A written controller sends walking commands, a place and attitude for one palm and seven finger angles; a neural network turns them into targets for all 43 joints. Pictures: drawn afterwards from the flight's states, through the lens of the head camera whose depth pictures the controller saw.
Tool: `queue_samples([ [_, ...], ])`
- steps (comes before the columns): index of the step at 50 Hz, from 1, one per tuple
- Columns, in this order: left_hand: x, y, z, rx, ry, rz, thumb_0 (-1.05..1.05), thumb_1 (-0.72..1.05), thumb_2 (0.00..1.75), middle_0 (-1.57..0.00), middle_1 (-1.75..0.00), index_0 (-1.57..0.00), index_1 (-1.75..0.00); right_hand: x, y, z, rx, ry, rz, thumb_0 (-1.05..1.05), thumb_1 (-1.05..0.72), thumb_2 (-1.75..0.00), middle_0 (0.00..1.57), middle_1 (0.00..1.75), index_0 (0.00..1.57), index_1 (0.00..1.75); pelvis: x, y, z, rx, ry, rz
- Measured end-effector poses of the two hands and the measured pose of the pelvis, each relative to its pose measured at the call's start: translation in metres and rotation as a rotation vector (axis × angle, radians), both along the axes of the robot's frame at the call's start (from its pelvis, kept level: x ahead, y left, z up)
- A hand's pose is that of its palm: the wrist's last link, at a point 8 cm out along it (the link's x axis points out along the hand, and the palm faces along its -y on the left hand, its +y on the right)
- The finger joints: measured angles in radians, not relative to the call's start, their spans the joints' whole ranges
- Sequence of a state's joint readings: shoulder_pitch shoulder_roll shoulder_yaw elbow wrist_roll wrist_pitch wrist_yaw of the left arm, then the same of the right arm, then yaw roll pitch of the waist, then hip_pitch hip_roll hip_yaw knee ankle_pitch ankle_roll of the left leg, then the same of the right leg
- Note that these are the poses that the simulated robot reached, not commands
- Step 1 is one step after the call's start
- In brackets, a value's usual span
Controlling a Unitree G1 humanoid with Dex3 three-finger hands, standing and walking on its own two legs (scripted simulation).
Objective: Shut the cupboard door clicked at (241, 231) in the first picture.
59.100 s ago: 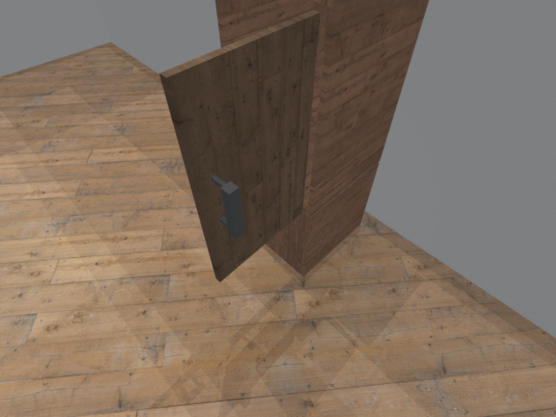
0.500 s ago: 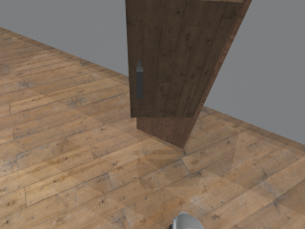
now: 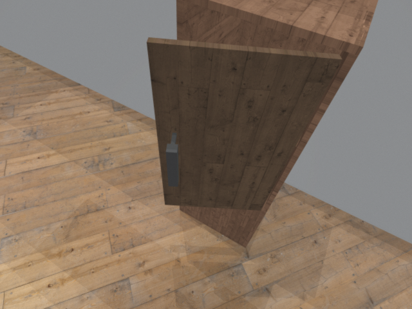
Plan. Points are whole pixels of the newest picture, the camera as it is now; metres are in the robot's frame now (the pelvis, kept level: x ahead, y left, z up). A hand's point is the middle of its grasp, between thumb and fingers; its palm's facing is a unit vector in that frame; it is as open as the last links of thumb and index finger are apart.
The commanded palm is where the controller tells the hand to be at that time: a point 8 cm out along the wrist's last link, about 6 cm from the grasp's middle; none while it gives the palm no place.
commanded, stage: come to a stop and stand still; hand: left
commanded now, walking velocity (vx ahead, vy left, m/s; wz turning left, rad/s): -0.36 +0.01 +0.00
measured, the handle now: (173, 160) +0.46 +0.11 -0.04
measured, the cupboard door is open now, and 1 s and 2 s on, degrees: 28 28 28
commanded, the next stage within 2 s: look again from close up in 1.06 s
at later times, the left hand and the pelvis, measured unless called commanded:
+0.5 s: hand out of the picture +0.03 +0.14 -0.15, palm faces +0.07 -0.96 -0.28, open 7.4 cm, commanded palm none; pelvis +0.00 -0.05 +0.02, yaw +1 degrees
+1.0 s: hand out of the picture -0.02 +0.18 -0.17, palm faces +0.03 -0.98 -0.19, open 7.4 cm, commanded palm none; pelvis -0.02 +0.00 +0.01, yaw +0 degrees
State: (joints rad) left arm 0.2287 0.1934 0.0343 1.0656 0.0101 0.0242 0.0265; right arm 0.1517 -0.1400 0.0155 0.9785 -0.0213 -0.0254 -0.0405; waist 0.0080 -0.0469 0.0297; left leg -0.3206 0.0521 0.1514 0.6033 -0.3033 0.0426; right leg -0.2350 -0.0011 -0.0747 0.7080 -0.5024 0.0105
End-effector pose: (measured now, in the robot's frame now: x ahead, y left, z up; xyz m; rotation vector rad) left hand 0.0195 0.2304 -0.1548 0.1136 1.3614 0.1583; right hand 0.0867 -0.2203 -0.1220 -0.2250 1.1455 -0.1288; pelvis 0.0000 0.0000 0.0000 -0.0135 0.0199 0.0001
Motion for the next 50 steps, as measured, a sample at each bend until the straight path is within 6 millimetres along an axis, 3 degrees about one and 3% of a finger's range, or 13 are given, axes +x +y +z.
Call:
queue_samples([
  [5, 0.012, -0.009, 0.017, 0.039, 0.012, 0.006, 0.0, 0.92, 0.9, -0.2, -0.3, -0.2, -0.3, 0.013, -0.009, -0.007, 0.038, 0.05, -0.001, 0.0, -0.9, -0.9, 0.21, 0.3, 0.2, 0.3, 0.007, -0.014, 0.007, 0.001, -0.003, 0.004],
  [12, 0.023, -0.022, 0.028, 0.137, -0.039, 0.002, 0.0, 0.91, 0.9, -0.2, -0.3, -0.2, -0.3, 0.014, -0.065, -0.027, 0.046, 0.103, -0.037, 0.0, -0.91, -0.9, 0.21, 0.3, 0.21, 0.3, 0.012, -0.049, -0.003, 0.032, -0.006, 0.018],
  [16, 0.021, -0.034, 0.037, 0.142, -0.037, 0.0, 0.0, 0.91, 0.9, -0.2, -0.3, -0.2, -0.3, 0.01, -0.089, -0.024, 0.015, 0.13, -0.046, 0.01, -0.91, -0.9, 0.21, 0.3, 0.2, 0.3, 0.01, -0.055, 0.003, 0.037, -0.003, 0.018],
  [20, 0.016, -0.042, 0.043, 0.129, -0.039, 0.003, 0.0, 0.91, 0.9, -0.2, -0.3, -0.2, -0.3, 0.005, -0.099, -0.014, 0.0, 0.138, -0.035, 0.01, -0.91, -0.9, 0.2, 0.3, 0.2, 0.3, 0.006, -0.057, 0.011, 0.051, 0.008, 0.018],
  [25, 0.001, -0.04, 0.043, 0.109, -0.039, 0.014, 0.0, 0.91, 0.9, -0.2, -0.3, -0.2, -0.3, 0.003, -0.091, -0.003, -0.004, 0.125, -0.011, 0.01, -0.91, -0.9, 0.2, 0.3, 0.2, 0.3, -0.002, -0.051, 0.016, 0.059, 0.01, 0.02],
  [31, -0.022, -0.017, 0.027, 0.075, -0.017, 0.028, 0.0, 0.9, 0.9, -0.21, -0.3, -0.2, -0.3, -0.003, -0.059, 0.004, -0.002, 0.059, 0.008, 0.01, -0.91, -0.9, 0.2, 0.3, 0.2, 0.3, -0.014, -0.031, 0.011, 0.039, -0.002, 0.015],
  [34, -0.031, -0.003, 0.015, 0.058, -0.006, 0.045, 0.0, 0.91, 0.9, -0.2, -0.3, -0.2, -0.3, -0.016, -0.041, 0.001, -0.015, 0.057, 0.02, 0.01, -0.91, -0.9, 0.2, 0.3, 0.2, 0.3, -0.019, -0.018, 0.004, 0.011, -0.012, 0.025],
  [39, -0.04, 0.008, 0.013, 0.047, 0.013, 0.046, 0.0, 0.91, 0.9, -0.2, -0.3, -0.2, -0.3, -0.043, -0.014, 0.0, 0.009, 0.114, 0.025, 0.01, -0.91, -0.9, 0.2, 0.3, 0.2, 0.3, -0.022, -0.011, 0.008, 0.025, -0.026, 0.018],
  [50, -0.047, -0.006, 0.02, 0.017, 0.065, -0.008, 0.0, 0.91, 0.9, -0.2, -0.3, -0.2, -0.29, -0.083, -0.015, -0.004, 0.025, 0.182, -0.066, 0.01, -0.92, -0.9, 0.21, 0.3, 0.2, 0.3, -0.02, -0.005, 0.013, 0.016, -0.024, -0.008],
])
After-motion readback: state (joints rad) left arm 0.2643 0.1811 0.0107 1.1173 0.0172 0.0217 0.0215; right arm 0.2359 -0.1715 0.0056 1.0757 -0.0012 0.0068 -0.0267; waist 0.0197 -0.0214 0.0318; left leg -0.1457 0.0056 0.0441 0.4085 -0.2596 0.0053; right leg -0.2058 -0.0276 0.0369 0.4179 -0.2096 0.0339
